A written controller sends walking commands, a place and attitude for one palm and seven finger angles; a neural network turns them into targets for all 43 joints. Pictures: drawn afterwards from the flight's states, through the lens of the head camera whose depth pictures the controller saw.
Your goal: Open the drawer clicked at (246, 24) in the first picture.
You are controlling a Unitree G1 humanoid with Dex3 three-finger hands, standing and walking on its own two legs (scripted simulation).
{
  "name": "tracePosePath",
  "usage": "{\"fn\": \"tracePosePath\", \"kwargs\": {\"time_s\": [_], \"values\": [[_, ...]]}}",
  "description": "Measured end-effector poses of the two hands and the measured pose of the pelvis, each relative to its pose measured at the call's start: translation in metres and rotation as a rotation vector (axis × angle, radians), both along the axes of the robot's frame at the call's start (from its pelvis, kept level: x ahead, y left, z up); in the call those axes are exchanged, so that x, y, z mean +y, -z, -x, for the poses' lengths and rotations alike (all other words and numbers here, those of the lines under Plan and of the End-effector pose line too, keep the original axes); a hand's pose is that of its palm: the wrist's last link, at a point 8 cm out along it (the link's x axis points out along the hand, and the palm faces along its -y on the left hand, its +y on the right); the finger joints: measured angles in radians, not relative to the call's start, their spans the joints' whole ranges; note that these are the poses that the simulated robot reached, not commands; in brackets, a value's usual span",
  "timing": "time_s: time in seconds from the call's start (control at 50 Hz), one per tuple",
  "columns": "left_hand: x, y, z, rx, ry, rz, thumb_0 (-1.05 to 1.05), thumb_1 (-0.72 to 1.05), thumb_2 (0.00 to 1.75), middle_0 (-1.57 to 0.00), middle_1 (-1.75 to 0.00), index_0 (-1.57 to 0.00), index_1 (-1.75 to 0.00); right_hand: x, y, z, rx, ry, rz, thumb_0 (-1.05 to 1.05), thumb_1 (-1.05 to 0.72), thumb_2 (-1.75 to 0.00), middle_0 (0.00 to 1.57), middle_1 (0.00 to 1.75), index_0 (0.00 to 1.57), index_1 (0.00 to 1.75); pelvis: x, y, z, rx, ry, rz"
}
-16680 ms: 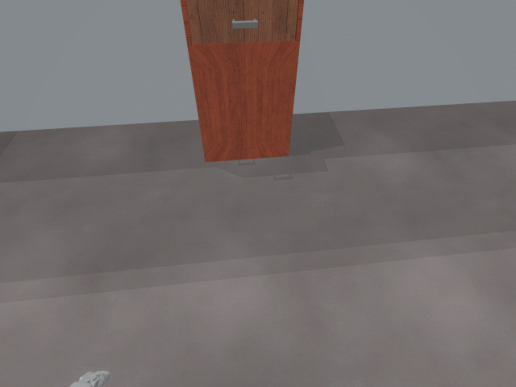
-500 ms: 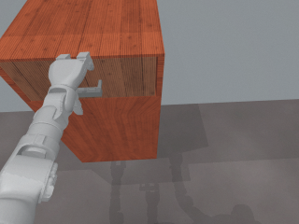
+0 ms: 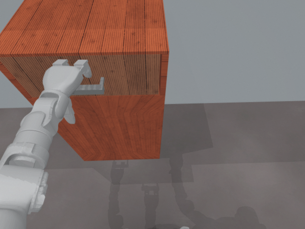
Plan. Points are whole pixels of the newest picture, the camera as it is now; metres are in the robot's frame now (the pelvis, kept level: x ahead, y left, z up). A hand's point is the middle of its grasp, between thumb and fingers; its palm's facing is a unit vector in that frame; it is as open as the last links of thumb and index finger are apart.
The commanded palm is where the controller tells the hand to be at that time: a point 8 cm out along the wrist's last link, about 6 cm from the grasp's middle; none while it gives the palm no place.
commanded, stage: move the hooked fingers above the handle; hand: left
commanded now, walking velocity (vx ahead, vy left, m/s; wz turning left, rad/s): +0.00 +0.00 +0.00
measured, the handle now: (87, 85) +0.53 +0.21 +0.02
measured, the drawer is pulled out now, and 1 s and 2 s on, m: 0.00 0.00 0.00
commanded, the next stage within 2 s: lower the fingers behind the handle in 0.38 s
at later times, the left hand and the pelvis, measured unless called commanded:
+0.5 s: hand (79, 89) +0.47 +0.21 +0.07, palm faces -0.08 -0.01 -1.00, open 13.8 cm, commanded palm +0.46 +0.22 +0.13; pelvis +0.01 +0.00 +0.00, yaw -1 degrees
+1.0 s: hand (84, 94) +0.47 +0.21 +0.04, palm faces -0.13 +0.01 -0.99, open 13.8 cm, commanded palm +0.46 +0.21 +0.10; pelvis +0.00 -0.01 +0.00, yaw -1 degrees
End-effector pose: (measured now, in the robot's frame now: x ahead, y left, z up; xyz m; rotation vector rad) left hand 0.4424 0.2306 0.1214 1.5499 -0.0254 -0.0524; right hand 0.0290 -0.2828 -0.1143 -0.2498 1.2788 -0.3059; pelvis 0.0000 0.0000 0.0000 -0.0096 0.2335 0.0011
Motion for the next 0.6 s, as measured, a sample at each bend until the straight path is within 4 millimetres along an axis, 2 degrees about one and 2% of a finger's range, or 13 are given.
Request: {"fn": "tracePosePath", "kwargs": {"time_s": [0.06, 0.12, 0.28, 0.38, 0.48, 0.6], "values": [[-0.005, -0.006, -0.012, -0.052, -0.02, 0.011, 0.0, -0.49, 0.3, -0.33, -1.2, -0.33, -1.2, -0.003, -0.001, 0.0, 0.006, 0.011, 0.006, 0.01, -0.9, -0.9, 0.2, 0.3, 0.21, 0.3, 0.001, 0.001, -0.003, 0.011, 0.0, 0.002], [-0.007, -0.01, -0.019, -0.066, -0.053, 0.013, 0.0, -0.48, 0.3, -0.39, -1.26, -0.36, -1.24, -0.001, 0.0, -0.001, 0.004, 0.016, -0.008, 0.01, -0.9, -0.9, 0.2, 0.3, 0.21, 0.3, 0.003, 0.0, -0.006, 0.016, 0.003, 0.002], [-0.014, -0.018, -0.019, 0.004, -0.125, -0.017, 0.0, -0.48, 0.3, -0.38, -1.24, -0.37, -1.25, 0.02, 0.007, -0.015, -0.055, 0.03, -0.089, 0.01, -0.9, -0.9, 0.2, 0.3, 0.21, 0.3, 0.004, -0.004, -0.008, -0.014, 0.02, -0.004], [-0.016, -0.014, -0.016, 0.059, -0.113, -0.017, 0.0, -0.48, 0.3, -0.35, -1.22, -0.34, -1.22, 0.028, 0.006, -0.023, -0.096, 0.026, -0.105, 0.01, -0.9, -0.9, 0.2, 0.3, 0.21, 0.3, 0.003, -0.005, -0.006, -0.026, 0.026, -0.008], [-0.017, -0.003, -0.014, 0.075, -0.062, -0.012, 0.0, -0.49, 0.3, -0.33, -1.21, -0.33, -1.21, 0.025, 0.004, -0.024, -0.095, 0.012, -0.087, 0.01, -0.9, -0.9, 0.2, 0.3, 0.21, 0.3, 0.001, -0.004, -0.005, -0.02, 0.023, -0.008], [-0.015, 0.001, -0.018, 0.01, -0.042, -0.002, 0.0, -0.48, 0.3, -0.33, -1.21, -0.33, -1.21, 0.014, 0.005, -0.018, -0.05, 0.009, -0.055, 0.01, -0.9, -0.9, 0.2, 0.3, 0.21, 0.3, 0.001, -0.001, -0.008, 0.007, 0.018, -0.006]]}}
